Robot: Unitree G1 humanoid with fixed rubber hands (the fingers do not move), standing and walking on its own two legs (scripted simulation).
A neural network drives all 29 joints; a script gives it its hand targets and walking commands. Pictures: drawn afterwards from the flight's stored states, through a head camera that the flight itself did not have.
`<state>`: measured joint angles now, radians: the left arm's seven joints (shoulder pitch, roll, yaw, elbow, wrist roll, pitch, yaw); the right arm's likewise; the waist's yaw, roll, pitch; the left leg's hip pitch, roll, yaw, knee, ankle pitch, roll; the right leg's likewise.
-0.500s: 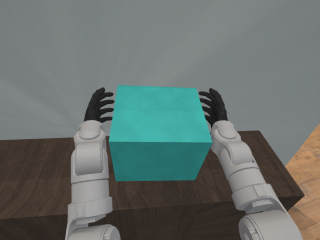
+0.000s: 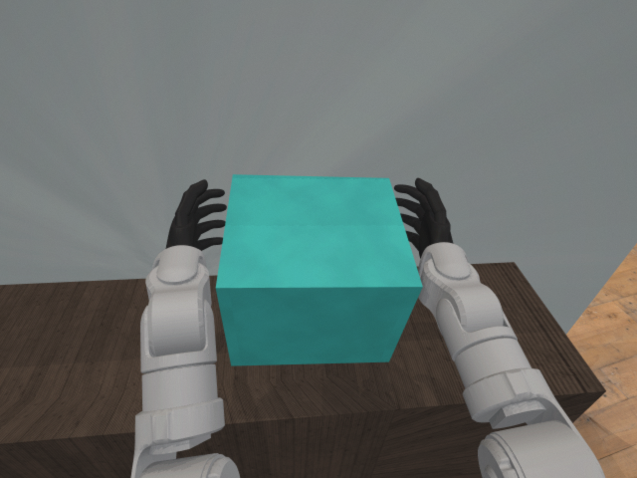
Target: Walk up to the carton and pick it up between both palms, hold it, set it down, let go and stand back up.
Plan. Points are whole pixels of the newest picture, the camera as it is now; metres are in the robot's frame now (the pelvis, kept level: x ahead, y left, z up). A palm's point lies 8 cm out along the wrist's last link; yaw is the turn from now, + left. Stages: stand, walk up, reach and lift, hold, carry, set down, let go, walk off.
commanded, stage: hold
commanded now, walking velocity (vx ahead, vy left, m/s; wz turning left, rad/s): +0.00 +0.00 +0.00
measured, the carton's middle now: (312, 269) +0.36 +0.01 +0.12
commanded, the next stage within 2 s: none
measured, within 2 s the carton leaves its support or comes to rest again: neither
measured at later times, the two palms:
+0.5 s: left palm (186, 247) +0.35 +0.16 +0.18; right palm (431, 241) +0.36 -0.14 +0.17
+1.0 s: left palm (184, 246) +0.35 +0.16 +0.18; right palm (430, 238) +0.36 -0.14 +0.18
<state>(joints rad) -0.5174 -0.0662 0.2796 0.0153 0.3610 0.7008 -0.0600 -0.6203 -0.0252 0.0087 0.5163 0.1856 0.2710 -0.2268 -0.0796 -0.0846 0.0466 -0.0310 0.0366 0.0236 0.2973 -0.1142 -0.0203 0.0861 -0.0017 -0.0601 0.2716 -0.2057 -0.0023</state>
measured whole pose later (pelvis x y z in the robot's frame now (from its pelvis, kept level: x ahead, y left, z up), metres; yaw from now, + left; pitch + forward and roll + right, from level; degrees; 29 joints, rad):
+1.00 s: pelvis +0.00 +0.00 +0.00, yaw +0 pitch -8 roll +0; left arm -0.52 -0.06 0.28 0.02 0.36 0.70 -0.06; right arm -0.63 -0.02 0.01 0.52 0.18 0.26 -0.23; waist -0.08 -0.09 0.05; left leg -0.04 0.04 0.02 0.30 -0.11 -0.02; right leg 0.08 0.00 -0.06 0.27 -0.20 0.00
